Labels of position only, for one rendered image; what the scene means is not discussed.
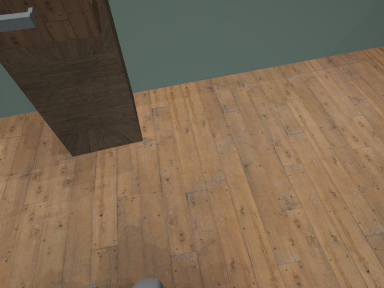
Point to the cabinet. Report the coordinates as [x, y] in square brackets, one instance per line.
[80, 88]

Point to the handle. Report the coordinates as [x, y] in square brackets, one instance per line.
[17, 21]

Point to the drawer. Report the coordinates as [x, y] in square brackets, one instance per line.
[56, 21]

